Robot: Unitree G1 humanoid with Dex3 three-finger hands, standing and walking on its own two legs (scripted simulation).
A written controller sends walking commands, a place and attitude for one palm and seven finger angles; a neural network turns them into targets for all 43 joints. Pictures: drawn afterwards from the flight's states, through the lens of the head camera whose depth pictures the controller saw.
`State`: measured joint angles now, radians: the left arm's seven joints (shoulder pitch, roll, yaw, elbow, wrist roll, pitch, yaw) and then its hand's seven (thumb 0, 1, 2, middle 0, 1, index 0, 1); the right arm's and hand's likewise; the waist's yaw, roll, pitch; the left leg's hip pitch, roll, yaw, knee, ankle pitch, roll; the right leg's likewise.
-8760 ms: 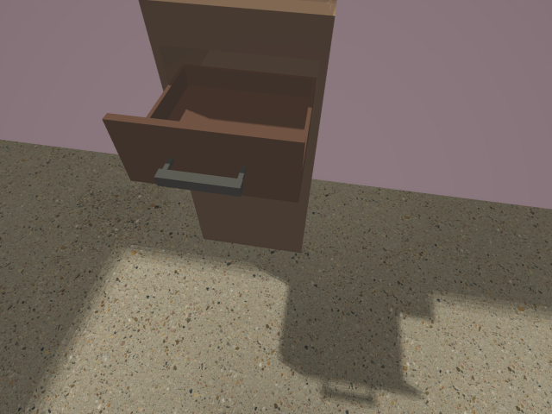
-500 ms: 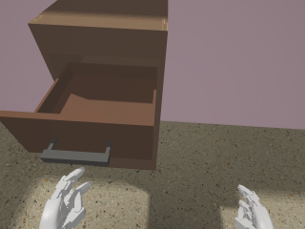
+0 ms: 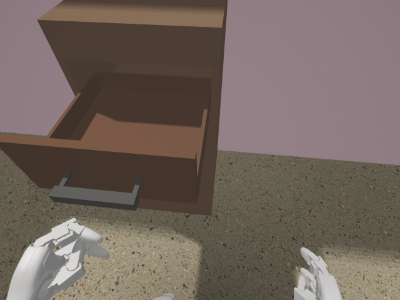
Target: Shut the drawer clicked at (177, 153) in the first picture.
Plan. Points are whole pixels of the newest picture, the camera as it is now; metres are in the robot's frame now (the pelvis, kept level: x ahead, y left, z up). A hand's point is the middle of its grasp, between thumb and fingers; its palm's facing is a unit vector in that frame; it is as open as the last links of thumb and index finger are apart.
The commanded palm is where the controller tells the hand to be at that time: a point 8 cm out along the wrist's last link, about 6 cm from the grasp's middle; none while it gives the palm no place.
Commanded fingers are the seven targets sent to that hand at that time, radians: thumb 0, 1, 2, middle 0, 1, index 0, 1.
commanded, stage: raise the hand and make a fist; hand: left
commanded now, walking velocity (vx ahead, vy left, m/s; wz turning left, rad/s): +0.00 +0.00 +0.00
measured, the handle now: (99, 188) +0.32 +0.23 +0.05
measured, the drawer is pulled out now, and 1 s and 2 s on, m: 0.29 0.29 0.29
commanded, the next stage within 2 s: bring the fist close to the handle in 1.08 s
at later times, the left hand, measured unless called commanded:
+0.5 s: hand (54, 267) +0.15 +0.22 +0.12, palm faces -0.02 -1.00 -0.08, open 3.1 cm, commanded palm +0.10 +0.27 +0.13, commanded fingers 0.00 0.90 0.90 -1.40 -1.60 -1.40 -1.60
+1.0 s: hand (54, 262) +0.16 +0.20 +0.14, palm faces -0.02 -0.99 -0.12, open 3.3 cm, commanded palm +0.10 +0.26 +0.15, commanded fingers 0.00 0.90 0.90 -1.40 -1.60 -1.40 -1.60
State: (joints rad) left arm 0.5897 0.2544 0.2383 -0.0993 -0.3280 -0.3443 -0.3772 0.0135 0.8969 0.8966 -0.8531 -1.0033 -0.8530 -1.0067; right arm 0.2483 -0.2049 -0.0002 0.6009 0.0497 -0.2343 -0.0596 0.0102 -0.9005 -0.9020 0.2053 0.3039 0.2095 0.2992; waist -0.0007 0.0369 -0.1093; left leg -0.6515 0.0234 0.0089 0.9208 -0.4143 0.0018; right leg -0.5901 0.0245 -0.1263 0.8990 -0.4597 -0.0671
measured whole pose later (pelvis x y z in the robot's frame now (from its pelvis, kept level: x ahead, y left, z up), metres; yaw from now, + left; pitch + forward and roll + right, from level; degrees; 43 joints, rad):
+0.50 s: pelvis +0.01 +0.04 +0.01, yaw +0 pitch +4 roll -2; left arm 0.68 0.25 0.14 -0.38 -0.27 -0.22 -0.27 0.01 0.90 0.90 -1.34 -1.53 -1.34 -1.53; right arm 0.20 -0.20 0.04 0.53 0.06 -0.33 -0.03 0.01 -0.90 -0.90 0.20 0.30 0.21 0.30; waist 0.04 0.05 -0.11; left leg -0.52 -0.01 0.02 0.85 -0.40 0.06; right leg -0.44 0.00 -0.11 0.79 -0.42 -0.02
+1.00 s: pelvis +0.01 +0.03 +0.02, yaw +0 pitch +1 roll -2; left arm 0.70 0.27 0.16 -0.47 -0.27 -0.12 -0.25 0.01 0.90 0.90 -1.40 -1.60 -1.40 -1.60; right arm 0.25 -0.24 0.03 0.57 0.07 -0.36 -0.04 0.01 -0.90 -0.90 0.20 0.30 0.21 0.30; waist 0.04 0.06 -0.08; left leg -0.42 0.00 0.02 0.76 -0.37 0.04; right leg -0.35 0.01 -0.11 0.71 -0.39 -0.03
